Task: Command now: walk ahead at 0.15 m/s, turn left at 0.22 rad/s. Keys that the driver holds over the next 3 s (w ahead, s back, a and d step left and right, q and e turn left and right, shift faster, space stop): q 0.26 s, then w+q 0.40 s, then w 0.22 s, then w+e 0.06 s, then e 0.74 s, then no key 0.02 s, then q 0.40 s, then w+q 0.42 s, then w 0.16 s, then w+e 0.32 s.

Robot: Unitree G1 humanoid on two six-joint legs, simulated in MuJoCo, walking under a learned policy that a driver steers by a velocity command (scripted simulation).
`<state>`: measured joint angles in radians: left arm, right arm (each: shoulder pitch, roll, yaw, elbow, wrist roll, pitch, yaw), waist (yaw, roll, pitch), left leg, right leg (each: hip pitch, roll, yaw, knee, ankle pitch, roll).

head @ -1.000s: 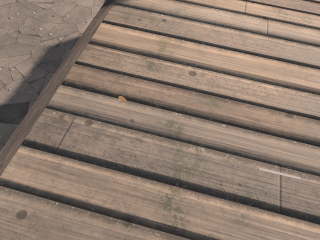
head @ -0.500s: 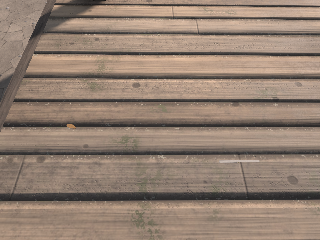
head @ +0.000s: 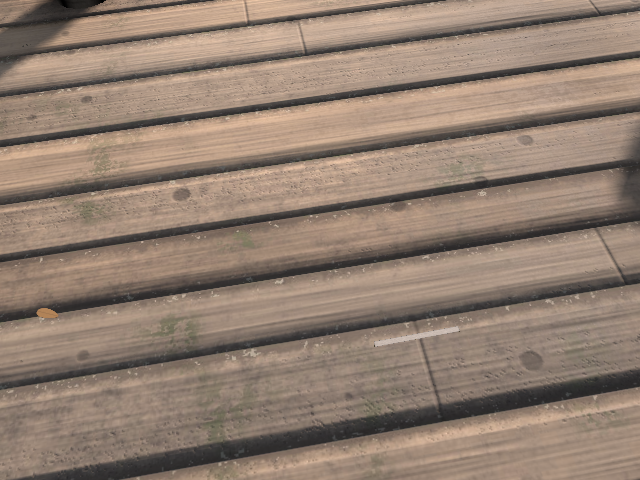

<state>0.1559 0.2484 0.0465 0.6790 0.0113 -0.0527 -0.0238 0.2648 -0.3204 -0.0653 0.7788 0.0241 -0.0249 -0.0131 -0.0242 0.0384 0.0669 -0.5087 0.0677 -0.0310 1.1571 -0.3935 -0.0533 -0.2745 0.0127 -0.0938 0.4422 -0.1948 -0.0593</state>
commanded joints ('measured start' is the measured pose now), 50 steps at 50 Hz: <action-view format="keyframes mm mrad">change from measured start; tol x32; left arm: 1 -47 117 36 -37 16 -37 17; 50 110 150 35 68 -20 -48 15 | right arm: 1 100 -63 -25 -28 -5 22 -13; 50 -67 -13 5 -232 -39 -58 4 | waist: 1 -27 -126 -135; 16 14 -118 -119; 19 -55 292 -245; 39 54 110 -111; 41 69 -355 -285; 50 31 -129 -52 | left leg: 1 14 13 -44 -43 113 -17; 17 274 -83 129 -658 136 143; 20 720 299 -688 -908 27 469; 25 409 133 -345 -950 150 321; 38 307 95 -329 -783 149 225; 43 -324 -81 -169 117 -84 86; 50 -152 -4 -18 -223 91 22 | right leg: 1 97 -274 105 -188 660 -168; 16 237 -336 -17 32 432 -99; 20 -556 -1 167 847 -456 74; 39 75 -20 121 24 62 36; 42 484 -400 912 -220 -488 -229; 50 159 -196 361 -225 437 -183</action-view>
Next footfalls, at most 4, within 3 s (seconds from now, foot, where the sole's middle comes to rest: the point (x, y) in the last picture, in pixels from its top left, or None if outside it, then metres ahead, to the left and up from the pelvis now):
0.34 left None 0.15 0.13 -0.78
0.80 right None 0.42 -0.02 -0.78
1.22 left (213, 436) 0.54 0.28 -0.78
1.62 right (339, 432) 0.54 0.01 -0.78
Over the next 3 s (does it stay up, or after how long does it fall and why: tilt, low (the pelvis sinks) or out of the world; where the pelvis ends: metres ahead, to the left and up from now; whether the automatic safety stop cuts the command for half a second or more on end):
stays up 0.73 0.24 -0.01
